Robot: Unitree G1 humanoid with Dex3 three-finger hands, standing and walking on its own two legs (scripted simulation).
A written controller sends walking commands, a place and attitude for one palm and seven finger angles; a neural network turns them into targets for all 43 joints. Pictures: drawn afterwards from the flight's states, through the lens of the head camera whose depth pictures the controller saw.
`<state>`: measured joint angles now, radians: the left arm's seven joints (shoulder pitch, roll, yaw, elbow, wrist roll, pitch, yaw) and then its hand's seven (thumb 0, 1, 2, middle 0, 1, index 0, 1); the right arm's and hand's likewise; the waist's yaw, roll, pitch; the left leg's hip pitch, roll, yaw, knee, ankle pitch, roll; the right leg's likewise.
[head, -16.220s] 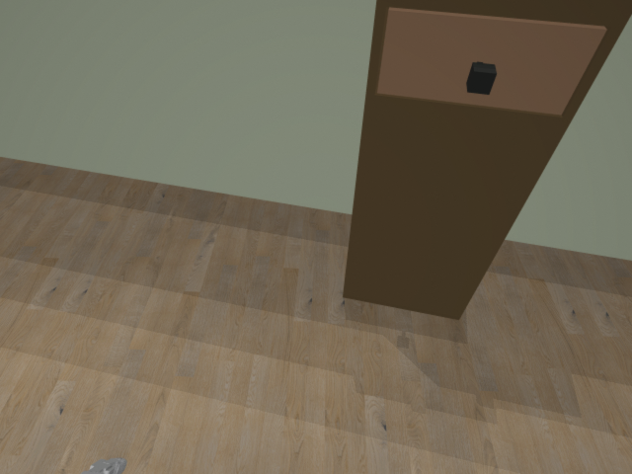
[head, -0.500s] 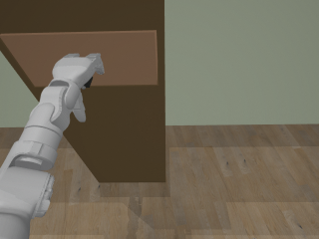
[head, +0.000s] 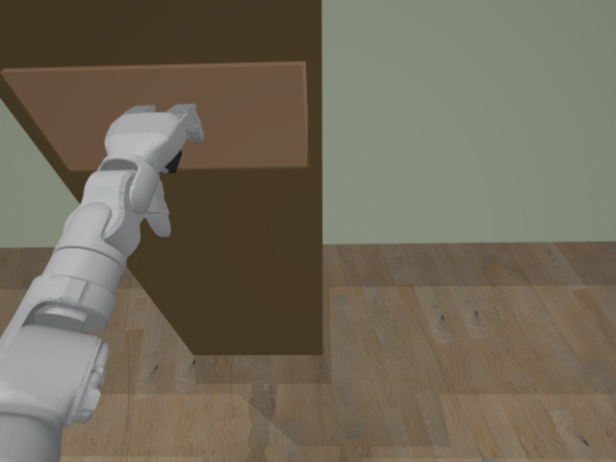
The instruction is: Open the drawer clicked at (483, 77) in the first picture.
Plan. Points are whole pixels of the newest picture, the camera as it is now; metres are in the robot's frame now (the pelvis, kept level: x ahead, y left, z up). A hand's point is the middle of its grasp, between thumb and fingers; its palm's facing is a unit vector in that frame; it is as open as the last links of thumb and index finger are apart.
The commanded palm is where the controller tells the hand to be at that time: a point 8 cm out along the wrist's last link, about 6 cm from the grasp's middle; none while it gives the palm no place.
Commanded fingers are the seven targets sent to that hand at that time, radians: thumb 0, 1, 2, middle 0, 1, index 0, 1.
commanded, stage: close the thumb around the handle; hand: left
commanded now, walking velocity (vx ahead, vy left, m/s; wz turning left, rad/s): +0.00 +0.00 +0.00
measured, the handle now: (163, 142) +0.50 +0.21 +0.15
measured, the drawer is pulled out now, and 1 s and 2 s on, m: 0.00 0.00 0.05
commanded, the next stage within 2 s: pull the drawer open in 0.76 s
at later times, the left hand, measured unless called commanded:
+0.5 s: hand (161, 171) +0.45 +0.21 +0.14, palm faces +0.01 -0.03 -1.00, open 8.7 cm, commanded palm +0.43 +0.21 +0.20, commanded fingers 0.00 0.79 0.85 -0.39 -1.34 -0.39 -1.34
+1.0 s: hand (160, 173) +0.45 +0.21 +0.14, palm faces +0.00 -0.02 -1.00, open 7.2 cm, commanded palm +0.42 +0.22 +0.20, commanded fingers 0.00 0.90 0.90 -0.40 -1.35 -0.40 -1.35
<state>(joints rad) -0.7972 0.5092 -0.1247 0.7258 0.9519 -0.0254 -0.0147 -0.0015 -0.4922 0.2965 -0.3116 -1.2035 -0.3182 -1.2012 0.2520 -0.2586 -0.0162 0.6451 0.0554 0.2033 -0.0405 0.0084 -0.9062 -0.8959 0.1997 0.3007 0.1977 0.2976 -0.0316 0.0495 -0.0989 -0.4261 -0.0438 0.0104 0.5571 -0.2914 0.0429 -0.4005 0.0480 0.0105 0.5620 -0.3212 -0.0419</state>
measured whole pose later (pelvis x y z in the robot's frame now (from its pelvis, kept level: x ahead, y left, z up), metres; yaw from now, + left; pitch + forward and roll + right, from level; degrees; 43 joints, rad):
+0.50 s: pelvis +0.00 +0.01 +0.00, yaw +0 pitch +9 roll +0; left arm -0.81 0.49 -0.15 0.73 0.95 0.01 -0.01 0.00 0.26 0.62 -0.36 -1.28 -0.37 -1.28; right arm 0.25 -0.26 -0.02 0.65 0.05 0.20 -0.04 0.01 -0.91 -0.90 0.20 0.30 0.20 0.30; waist -0.03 0.05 -0.10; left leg -0.43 -0.05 0.00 0.56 -0.29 0.05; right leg -0.40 0.04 0.00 0.56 -0.32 -0.03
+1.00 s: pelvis +0.00 +0.00 +0.00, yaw -1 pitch +9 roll +0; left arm -0.77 0.53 -0.12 0.71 0.96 -0.01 -0.02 -0.01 0.43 0.69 -0.30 -1.35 -0.41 -1.35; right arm 0.26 -0.26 -0.02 0.64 0.06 0.19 -0.05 0.01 -0.91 -0.90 0.20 0.30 0.20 0.30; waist -0.04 0.05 -0.09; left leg -0.41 -0.04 0.02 0.55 -0.28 0.05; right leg -0.39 0.05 0.02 0.55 -0.31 -0.04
